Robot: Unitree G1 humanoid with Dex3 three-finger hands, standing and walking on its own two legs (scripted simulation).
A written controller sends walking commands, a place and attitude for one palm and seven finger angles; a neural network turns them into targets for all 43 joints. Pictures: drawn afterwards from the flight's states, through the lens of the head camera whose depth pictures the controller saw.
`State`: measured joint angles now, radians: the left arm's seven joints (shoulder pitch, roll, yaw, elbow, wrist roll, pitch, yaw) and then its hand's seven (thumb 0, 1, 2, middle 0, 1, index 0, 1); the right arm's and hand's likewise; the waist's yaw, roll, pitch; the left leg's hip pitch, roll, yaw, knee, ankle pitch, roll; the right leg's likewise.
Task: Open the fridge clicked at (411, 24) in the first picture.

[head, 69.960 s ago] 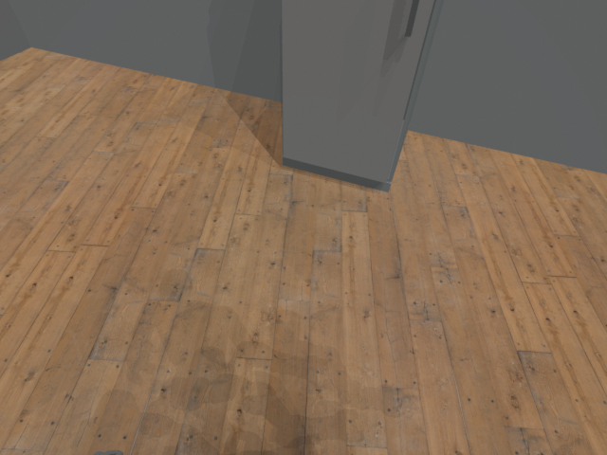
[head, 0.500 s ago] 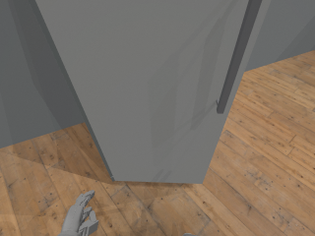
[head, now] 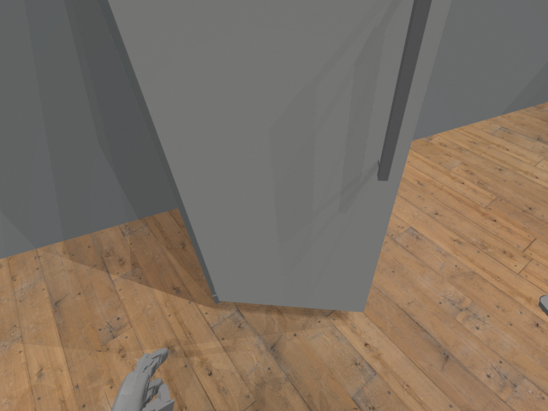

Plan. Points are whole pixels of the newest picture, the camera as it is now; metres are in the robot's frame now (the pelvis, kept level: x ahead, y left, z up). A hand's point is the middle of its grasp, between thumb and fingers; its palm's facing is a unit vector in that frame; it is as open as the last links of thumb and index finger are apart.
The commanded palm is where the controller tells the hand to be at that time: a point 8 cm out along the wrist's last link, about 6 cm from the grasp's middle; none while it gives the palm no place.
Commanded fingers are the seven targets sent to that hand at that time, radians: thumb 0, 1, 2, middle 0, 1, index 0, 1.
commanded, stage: stop stepping back and stand still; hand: right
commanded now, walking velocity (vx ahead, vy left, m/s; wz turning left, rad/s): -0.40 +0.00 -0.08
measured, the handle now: (400, 85) +0.58 -0.21 +0.21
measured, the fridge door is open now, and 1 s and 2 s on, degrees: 27 27 27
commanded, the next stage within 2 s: let the arm hang, fingers relaxed in 0.80 s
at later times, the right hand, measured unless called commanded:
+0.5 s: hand out of the picture +0.09 -0.31 +0.16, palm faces +0.49 +0.83 -0.26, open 7.4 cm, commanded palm +0.03 -0.34 +0.19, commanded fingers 0.00 -0.90 -0.90 0.20 0.30 0.20 0.30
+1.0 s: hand out of the picture +0.08 -0.31 +0.03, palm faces +0.30 +0.86 -0.41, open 7.4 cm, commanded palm none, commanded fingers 0.00 -0.90 -0.90 0.20 0.30 0.20 0.30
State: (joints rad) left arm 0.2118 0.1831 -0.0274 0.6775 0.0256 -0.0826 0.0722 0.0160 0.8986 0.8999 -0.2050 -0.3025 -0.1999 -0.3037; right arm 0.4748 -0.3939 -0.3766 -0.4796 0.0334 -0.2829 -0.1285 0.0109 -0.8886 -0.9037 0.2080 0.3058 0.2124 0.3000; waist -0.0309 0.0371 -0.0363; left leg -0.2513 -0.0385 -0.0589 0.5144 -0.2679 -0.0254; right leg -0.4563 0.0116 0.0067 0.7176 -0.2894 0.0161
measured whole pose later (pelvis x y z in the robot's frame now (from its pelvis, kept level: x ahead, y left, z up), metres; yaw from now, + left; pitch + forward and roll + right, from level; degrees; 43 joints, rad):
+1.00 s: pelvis -0.13 -0.05 -0.02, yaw -3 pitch +1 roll +0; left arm 0.24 0.29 0.03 0.72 0.05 -0.04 0.01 0.01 0.90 0.90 -0.20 -0.30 -0.20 -0.30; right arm 0.31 -0.31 -0.24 0.01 -0.03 -0.06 -0.05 0.00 -0.90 -0.90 0.20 0.30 0.20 0.30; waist 0.02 -0.02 -0.06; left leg -0.40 0.03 0.03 0.85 -0.51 0.00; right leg -0.45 -0.01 0.03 0.74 -0.30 0.01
